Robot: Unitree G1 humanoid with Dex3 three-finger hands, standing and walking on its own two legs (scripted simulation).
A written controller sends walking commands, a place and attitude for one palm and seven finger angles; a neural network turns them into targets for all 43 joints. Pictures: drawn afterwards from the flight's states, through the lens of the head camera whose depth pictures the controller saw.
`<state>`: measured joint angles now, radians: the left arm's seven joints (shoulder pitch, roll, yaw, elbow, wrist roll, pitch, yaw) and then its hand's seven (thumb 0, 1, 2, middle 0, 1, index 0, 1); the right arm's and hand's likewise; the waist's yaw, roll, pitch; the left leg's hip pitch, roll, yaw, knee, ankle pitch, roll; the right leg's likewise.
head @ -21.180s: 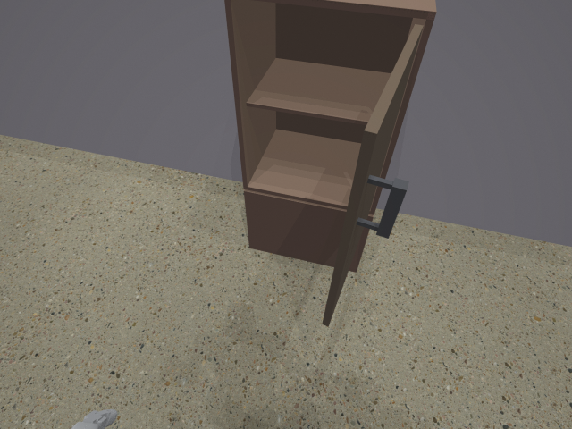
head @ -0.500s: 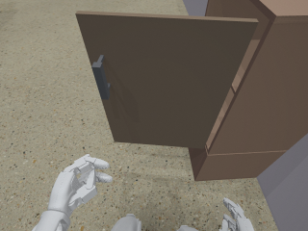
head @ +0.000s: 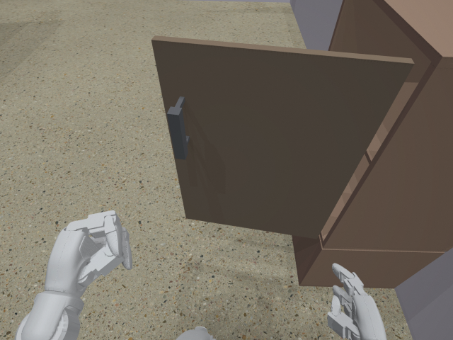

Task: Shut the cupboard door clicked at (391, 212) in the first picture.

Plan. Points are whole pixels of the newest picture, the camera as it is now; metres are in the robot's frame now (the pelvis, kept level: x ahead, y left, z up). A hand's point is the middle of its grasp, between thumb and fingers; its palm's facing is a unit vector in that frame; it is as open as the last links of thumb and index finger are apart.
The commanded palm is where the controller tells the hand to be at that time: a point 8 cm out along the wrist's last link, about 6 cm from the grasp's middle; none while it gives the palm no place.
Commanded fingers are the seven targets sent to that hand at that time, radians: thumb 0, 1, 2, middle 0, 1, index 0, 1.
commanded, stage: raise the hand and make a fist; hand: left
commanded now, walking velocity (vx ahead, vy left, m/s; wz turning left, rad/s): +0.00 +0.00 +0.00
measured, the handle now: (181, 128) +0.50 +0.15 +0.10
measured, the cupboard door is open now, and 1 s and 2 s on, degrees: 82 82 82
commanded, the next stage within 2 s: bring the fist close to the handle in 0.58 s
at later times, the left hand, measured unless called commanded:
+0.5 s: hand (138, 255) +0.22 +0.16 +0.09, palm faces -0.10 -0.99 -0.03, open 3.1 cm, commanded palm +0.21 +0.22 +0.10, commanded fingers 0.00 0.90 0.90 -1.30 -1.50 -1.30 -1.50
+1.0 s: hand (153, 215) +0.28 +0.15 +0.11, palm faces -0.10 -0.99 -0.04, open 3.1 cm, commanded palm +0.26 +0.20 +0.10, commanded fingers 0.00 0.90 0.90 -1.30 -1.50 -1.30 -1.50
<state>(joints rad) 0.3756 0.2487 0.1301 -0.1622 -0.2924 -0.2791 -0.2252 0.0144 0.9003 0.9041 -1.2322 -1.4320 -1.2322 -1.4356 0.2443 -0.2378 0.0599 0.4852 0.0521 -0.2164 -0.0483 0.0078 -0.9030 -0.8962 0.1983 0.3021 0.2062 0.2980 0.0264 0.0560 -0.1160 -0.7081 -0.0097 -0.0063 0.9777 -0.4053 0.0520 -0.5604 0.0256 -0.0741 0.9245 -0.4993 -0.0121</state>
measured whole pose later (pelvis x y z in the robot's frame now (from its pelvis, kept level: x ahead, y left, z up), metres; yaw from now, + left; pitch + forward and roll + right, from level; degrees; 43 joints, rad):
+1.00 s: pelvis +0.00 -0.02 +0.01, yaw -1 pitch +6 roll -1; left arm 0.06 0.27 0.14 0.12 -0.30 -0.21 -0.28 0.01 0.90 0.90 -1.30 -1.50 -1.30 -1.50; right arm 0.26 -0.26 0.06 0.58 0.06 -0.22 -0.06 0.01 -0.90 -0.90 0.20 0.30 0.21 0.30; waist 0.00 0.06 -0.08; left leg -0.64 0.00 0.00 0.88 -0.36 0.02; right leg -0.52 0.04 -0.06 0.87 -0.47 -0.04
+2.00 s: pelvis +0.00 -0.02 +0.01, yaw -3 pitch +9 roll +0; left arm -0.45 0.28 0.20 0.71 -0.21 -0.30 -0.18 0.02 0.90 0.90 -1.30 -1.50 -1.30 -1.50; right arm 0.34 -0.28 0.01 0.65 0.05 -0.09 -0.02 0.01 -0.91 -0.90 0.20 0.30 0.21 0.30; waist -0.05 0.04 -0.08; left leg -0.67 0.02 0.04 0.86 -0.35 0.02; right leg -0.57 0.05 -0.02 0.87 -0.45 -0.04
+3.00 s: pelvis +0.00 -0.01 -0.01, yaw -3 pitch +18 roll -2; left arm -0.98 0.42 0.23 1.19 -0.15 -0.31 -0.33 0.02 0.90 0.90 -1.30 -1.50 -1.30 -1.50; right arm 0.38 -0.29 0.02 0.71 0.03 -0.10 -0.02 0.00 -0.91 -0.90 0.20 0.30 0.21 0.30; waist -0.16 0.05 -0.11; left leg -0.93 0.02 0.02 1.00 -0.38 0.03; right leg -0.82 0.05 -0.04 0.97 -0.48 -0.03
